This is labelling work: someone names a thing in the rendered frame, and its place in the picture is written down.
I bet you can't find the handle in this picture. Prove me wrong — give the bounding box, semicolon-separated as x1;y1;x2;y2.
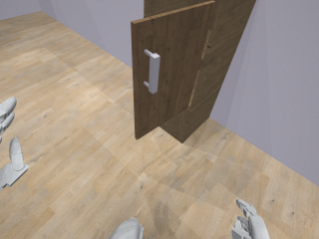
144;49;160;94

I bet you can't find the cupboard door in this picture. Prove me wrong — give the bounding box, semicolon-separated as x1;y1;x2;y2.
131;0;216;140

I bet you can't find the robot left hand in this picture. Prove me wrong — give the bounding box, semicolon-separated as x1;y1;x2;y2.
0;97;29;191

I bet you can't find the robot left shin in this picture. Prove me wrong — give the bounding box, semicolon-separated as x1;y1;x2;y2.
129;217;139;222

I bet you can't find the robot left thigh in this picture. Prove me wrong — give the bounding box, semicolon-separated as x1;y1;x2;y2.
109;220;145;239

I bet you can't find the robot right hand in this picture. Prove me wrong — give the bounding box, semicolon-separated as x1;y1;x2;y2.
231;198;270;239

